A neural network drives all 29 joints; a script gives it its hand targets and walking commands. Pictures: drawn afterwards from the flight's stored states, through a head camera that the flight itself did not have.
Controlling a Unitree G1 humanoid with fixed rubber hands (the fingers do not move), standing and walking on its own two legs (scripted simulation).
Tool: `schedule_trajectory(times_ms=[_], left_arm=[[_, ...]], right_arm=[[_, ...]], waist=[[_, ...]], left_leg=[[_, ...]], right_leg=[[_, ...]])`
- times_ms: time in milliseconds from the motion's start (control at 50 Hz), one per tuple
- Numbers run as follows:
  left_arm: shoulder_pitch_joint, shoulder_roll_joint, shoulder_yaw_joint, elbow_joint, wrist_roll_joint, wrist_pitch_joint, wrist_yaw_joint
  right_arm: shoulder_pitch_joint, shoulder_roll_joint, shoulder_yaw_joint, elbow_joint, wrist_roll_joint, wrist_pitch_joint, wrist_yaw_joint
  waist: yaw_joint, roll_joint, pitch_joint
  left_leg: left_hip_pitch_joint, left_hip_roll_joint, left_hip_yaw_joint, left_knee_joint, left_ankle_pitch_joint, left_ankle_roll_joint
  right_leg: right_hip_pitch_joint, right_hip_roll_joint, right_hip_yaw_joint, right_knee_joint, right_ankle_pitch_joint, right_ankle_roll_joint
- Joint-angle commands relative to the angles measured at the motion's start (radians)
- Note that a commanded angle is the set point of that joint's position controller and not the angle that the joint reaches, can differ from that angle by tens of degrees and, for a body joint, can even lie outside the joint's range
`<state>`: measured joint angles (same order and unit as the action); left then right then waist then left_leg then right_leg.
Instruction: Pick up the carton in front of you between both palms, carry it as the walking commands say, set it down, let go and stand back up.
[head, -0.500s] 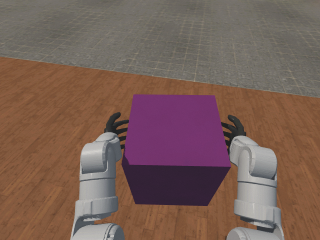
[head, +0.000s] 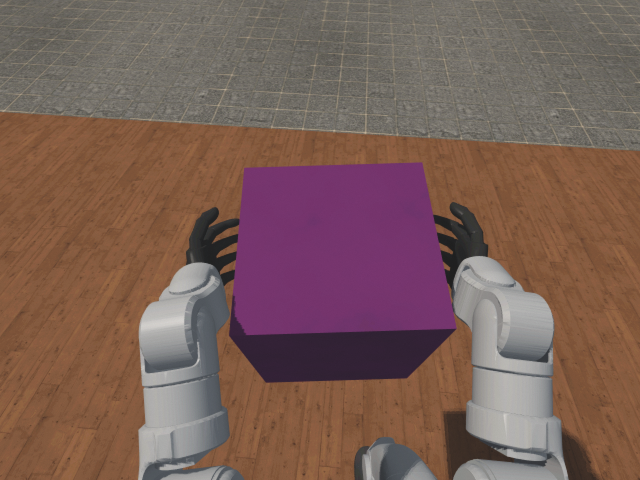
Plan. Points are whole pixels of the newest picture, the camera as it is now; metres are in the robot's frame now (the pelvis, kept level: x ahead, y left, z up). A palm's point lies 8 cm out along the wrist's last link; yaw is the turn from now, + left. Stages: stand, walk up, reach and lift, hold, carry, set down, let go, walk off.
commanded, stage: carry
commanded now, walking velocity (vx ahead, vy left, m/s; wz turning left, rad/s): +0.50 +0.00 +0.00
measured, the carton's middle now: (335, 285) +0.35 -0.02 +0.03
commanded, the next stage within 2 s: none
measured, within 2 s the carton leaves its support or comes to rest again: neither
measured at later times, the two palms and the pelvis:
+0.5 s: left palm (225, 161) +0.59 +0.14 +0.04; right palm (400, 152) +0.60 -0.16 +0.04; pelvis +0.28 -0.03 -0.03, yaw +1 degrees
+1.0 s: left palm (227, 75) +0.90 +0.17 +0.03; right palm (363, 70) +0.89 -0.13 +0.03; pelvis +0.58 +0.03 -0.06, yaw +0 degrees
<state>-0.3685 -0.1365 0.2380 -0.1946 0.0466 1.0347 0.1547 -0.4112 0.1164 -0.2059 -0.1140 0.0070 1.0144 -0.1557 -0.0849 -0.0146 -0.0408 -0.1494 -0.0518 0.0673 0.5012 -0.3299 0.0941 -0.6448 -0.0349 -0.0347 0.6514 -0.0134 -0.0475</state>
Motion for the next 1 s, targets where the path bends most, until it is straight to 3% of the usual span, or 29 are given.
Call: schedule_trajectory(times_ms=[0, 40, 60, 80, 100, 120, 140, 160, 180, 200, 260, 320, 380, 480, 540, 580, 600, 620, 640, 660, 680, 700, 720, 740, 780, 820, 900, 980], left_arm=[[-0.485, -0.646, -0.592, 0.002, -0.112, 0.006, -0.007], [-0.471, -0.628, -0.571, 0.033, -0.102, 0.015, -0.013], [-0.448, -0.620, -0.558, 0.058, -0.096, 0.016, -0.014], [-0.436, -0.616, -0.544, 0.074, -0.084, 0.017, -0.016], [-0.420, -0.599, -0.523, 0.102, -0.076, 0.019, -0.017], [-0.476, -0.569, -0.517, 0.107, -0.090, 0.018, -0.007], [-0.454, -0.639, -0.551, 0.121, -0.118, 0.011, -0.011], [-0.505, -0.693, -0.576, 0.093, -0.150, 0.000, -0.023], [-0.568, -0.751, -0.614, 0.063, -0.182, -0.012, -0.038], [-0.635, -0.804, -0.652, 0.039, -0.217, -0.026, -0.053], [-0.702, -0.873, -0.718, 0.011, -0.284, -0.072, -0.087], [-0.636, -0.859, -0.731, 0.027, -0.286, -0.098, -0.093], [-0.565, -0.824, -0.727, 0.030, -0.269, -0.109, -0.087], [-0.530, -0.748, -0.712, -0.008, -0.253, -0.102, -0.062], [-0.495, -0.685, -0.688, -0.006, -0.237, -0.079, -0.036], [-0.482, -0.652, -0.672, 0.006, -0.226, -0.057, -0.021], [-0.487, -0.638, -0.666, 0.010, -0.225, -0.044, -0.015], [-0.502, -0.620, -0.660, 0.009, -0.222, -0.033, -0.009], [-0.515, -0.612, -0.650, 0.014, -0.226, -0.019, -0.003], [-0.508, -0.622, -0.647, 0.028, -0.227, -0.004, 0.000], [-0.534, -0.616, -0.633, 0.014, -0.230, 0.002, 0.006], [-0.571, -0.645, -0.622, 0.010, -0.224, 0.005, 0.009], [-0.586, -0.676, -0.607, 0.013, -0.212, 0.004, 0.009], [-0.584, -0.701, -0.598, 0.023, -0.201, 0.002, 0.005], [-0.597, -0.740, -0.604, 0.029, -0.185, -0.010, -0.006], [-0.589, -0.765, -0.623, 0.034, -0.176, -0.024, -0.012], [-0.554, -0.754, -0.647, 0.007, -0.170, -0.044, -0.011], [-0.516, -0.709, -0.645, -0.012, -0.162, -0.037, -0.006]], right_arm=[[-0.512, 0.726, 0.655, -0.063, 0.209, 0.010, 0.048], [-0.520, 0.732, 0.647, -0.037, 0.195, 0.020, 0.047], [-0.525, 0.734, 0.642, -0.024, 0.188, 0.025, 0.046], [-0.529, 0.727, 0.632, -0.010, 0.177, 0.028, 0.041], [-0.533, 0.728, 0.625, 0.008, 0.164, 0.034, 0.035], [-0.511, 0.741, 0.612, 0.040, 0.156, 0.040, 0.030], [-0.512, 0.737, 0.596, 0.019, 0.143, 0.037, 0.024], [-0.554, 0.777, 0.592, 0.009, 0.137, 0.029, 0.021], [-0.576, 0.814, 0.585, 0.006, 0.128, 0.017, 0.021], [-0.574, 0.842, 0.576, 0.011, 0.111, 0.003, 0.023], [-0.545, 0.882, 0.592, 0.018, 0.088, -0.039, 0.032], [-0.492, 0.863, 0.613, 0.007, 0.076, -0.071, 0.031], [-0.452, 0.829, 0.627, -0.022, 0.073, -0.087, 0.028], [-0.466, 0.749, 0.635, -0.100, 0.101, -0.081, 0.020], [-0.443, 0.672, 0.611, -0.112, 0.103, -0.052, 0.009], [-0.415, 0.621, 0.575, -0.097, 0.091, -0.029, 0.000], [-0.390, 0.598, 0.553, -0.078, 0.082, -0.019, -0.006], [-0.369, 0.574, 0.528, -0.066, 0.070, -0.008, -0.011], [-0.348, 0.546, 0.502, -0.054, 0.063, 0.005, -0.016], [-0.399, 0.514, 0.494, -0.051, 0.066, 0.010, -0.028], [-0.391, 0.551, 0.502, -0.042, 0.091, 0.018, -0.027], [-0.439, 0.603, 0.524, -0.066, 0.117, 0.017, -0.018], [-0.491, 0.647, 0.548, -0.084, 0.136, 0.017, -0.005], [-0.538, 0.690, 0.574, -0.102, 0.154, 0.013, 0.008], [-0.612, 0.753, 0.618, -0.109, 0.193, -0.002, 0.033], [-0.623, 0.781, 0.642, -0.113, 0.215, -0.017, 0.048], [-0.577, 0.770, 0.656, -0.118, 0.224, -0.029, 0.053], [-0.511, 0.731, 0.644, -0.103, 0.203, -0.022, 0.045]], waist=[[-0.015, 0.123, -0.287], [0.036, 0.129, -0.302], [0.080, 0.087, -0.337], [0.115, 0.023, -0.386], [0.111, -0.113, -0.438], [0.132, -0.317, -0.515], [0.150, -0.245, -0.488], [0.149, -0.182, -0.434], [0.134, -0.063, -0.399], [0.120, -0.027, -0.375], [0.105, -0.052, -0.381], [0.123, -0.067, -0.389], [0.144, -0.071, -0.386], [0.180, -0.073, -0.318], [0.197, -0.093, -0.270], [0.155, -0.096, -0.281], [0.106, -0.061, -0.325], [0.062, -0.007, -0.385], [0.064, 0.126, -0.452], [0.027, 0.335, -0.524], [0.031, 0.268, -0.492], [0.022, 0.193, -0.431], [0.037, 0.086, -0.386], [0.053, 0.055, -0.356], [0.063, 0.085, -0.361], [0.060, 0.103, -0.371], [0.034, 0.111, -0.382], [0.009, 0.110, -0.341]], left_leg=[[0.248, 0.192, -0.154, 0.006, 0.674, 0.075], [0.193, 0.190, -0.115, 0.133, 0.733, 0.040], [0.137, 0.159, -0.059, 0.271, 0.716, 0.011], [-0.019, 0.125, -0.025, 0.460, 0.474, -0.014], [-0.234, 0.066, 0.006, 0.643, -0.024, -0.038], [-0.537, -0.052, -0.057, 0.922, -0.273, -0.066], [-0.621, 0.012, -0.101, 0.956, -0.234, -0.046], [-0.625, 0.035, -0.098, 0.933, -0.187, -0.039], [-0.600, 0.056, -0.095, 0.871, -0.136, -0.039], [-0.573, 0.081, -0.097, 0.809, -0.101, -0.035], [-0.515, 0.103, -0.083, 0.668, -0.054, -0.048], [-0.588, 0.117, -0.063, 0.538, 0.026, -0.063], [-0.616, 0.112, -0.044, 0.412, 0.168, -0.061], [-0.569, 0.062, 0.011, 0.167, 0.340, -0.048], [-0.485, 0.040, 0.033, 0.017, 0.413, -0.024], [-0.303, 0.020, 0.048, -0.068, 0.422, 0.006], [-0.124, -0.001, 0.086, -0.110, 0.457, 0.011], [0.083, 0.067, 0.027, -0.065, 0.483, 0.012], [0.286, 0.300, -0.257, 0.075, 0.770, 0.022], [0.479, 0.458, -0.635, 0.016, 0.619, 0.224], [0.435, 0.440, -0.696, -0.055, 0.371, 0.241], [0.352, 0.393, -0.629, -0.077, 0.313, 0.214], [0.260, 0.363, -0.552, -0.093, 0.311, 0.173], [0.172, 0.336, -0.474, -0.113, 0.327, 0.152], [0.094, 0.313, -0.390, -0.141, 0.358, 0.132], [0.126, 0.300, -0.335, -0.133, 0.483, 0.128], [0.252, 0.269, -0.245, -0.091, 0.740, 0.106], [0.288, 0.197, -0.164, -0.065, 0.822, 0.080]], right_leg=[[0.067, 0.043, -0.054, -0.180, 0.163, -0.025], [0.249, 0.053, -0.074, -0.239, 0.180, -0.050], [0.407, 0.070, -0.110, -0.279, 0.180, -0.046], [0.604, -0.006, -0.033, -0.223, 0.195, -0.036], [0.786, -0.219, 0.234, -0.081, 0.456, -0.031], [0.994, -0.390, 0.606, -0.147, 0.239, -0.251], [0.940, -0.354, 0.664, -0.214, -0.023, -0.258], [0.843, -0.295, 0.584, -0.239, -0.069, -0.223], [0.743, -0.272, 0.522, -0.255, -0.061, -0.197], [0.658, -0.257, 0.468, -0.271, -0.052, -0.187], [0.574, -0.225, 0.364, -0.296, -0.037, -0.183], [0.661, -0.223, 0.301, -0.270, 0.187, -0.195], [0.737, -0.197, 0.233, -0.239, 0.362, -0.164], [0.786, -0.124, 0.139, -0.200, 0.430, -0.136], [0.788, -0.115, 0.116, -0.161, 0.401, -0.124], [0.731, -0.109, 0.079, -0.048, 0.461, -0.086], [0.670, -0.079, 0.024, 0.084, 0.466, -0.055], [0.525, -0.045, -0.014, 0.263, 0.271, -0.026], [0.306, -0.002, -0.042, 0.457, -0.232, 0.008], [0.010, 0.135, 0.013, 0.719, -0.570, 0.036], [-0.093, 0.092, 0.073, 0.772, -0.553, 0.007], [-0.121, 0.064, 0.074, 0.762, -0.522, -0.008], [-0.105, 0.029, 0.075, 0.695, -0.460, -0.008], [-0.076, 0.000, 0.072, 0.607, -0.418, -0.004], [-0.005, -0.014, 0.055, 0.514, -0.376, 0.010], [-0.032, -0.019, 0.037, 0.445, -0.321, 0.019], [-0.128, -0.017, 0.009, 0.305, -0.179, 0.022], [-0.106, 0.017, -0.031, 0.088, 0.014, 0.008]])
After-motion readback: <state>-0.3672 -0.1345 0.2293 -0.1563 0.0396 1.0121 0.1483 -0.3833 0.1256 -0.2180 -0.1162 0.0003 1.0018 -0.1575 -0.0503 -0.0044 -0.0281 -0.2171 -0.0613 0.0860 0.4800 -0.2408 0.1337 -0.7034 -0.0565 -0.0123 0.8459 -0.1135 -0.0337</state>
